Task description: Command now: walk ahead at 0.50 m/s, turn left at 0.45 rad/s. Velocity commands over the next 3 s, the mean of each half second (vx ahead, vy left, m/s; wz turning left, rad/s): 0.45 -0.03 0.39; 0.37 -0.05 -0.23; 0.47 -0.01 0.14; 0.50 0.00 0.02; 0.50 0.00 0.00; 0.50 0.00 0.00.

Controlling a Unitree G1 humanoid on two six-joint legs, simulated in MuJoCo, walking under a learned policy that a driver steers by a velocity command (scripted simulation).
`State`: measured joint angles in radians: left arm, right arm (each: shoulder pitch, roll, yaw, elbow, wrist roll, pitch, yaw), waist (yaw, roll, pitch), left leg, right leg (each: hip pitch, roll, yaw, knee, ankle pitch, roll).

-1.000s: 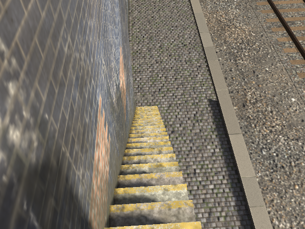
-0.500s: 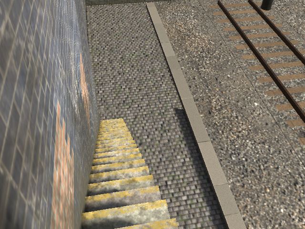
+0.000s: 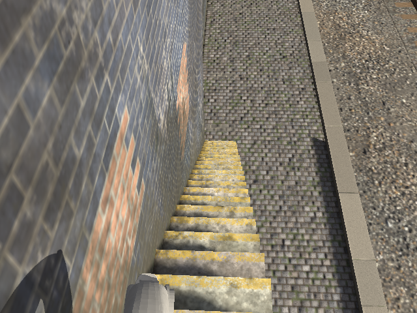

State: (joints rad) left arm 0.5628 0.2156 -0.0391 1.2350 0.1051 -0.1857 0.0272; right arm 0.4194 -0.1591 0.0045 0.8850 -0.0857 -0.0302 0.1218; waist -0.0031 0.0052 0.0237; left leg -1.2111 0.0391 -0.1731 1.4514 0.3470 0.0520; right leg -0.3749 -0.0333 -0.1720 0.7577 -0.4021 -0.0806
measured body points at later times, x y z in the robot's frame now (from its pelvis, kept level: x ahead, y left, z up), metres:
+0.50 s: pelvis +0.21 +0.11 -0.19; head +0.19 +0.15 +0.25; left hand +0.11 +0.35 -0.37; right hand +0.30 -0.15 -0.31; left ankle +0.24 +0.25 -0.92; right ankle +0.12 -0.08 -0.64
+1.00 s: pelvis +0.36 -0.05 -0.25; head +0.34 -0.07 +0.20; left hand +0.38 +0.23 -0.35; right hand +0.52 -0.33 -0.35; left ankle +0.36 +0.06 -0.86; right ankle +0.37 -0.18 -0.92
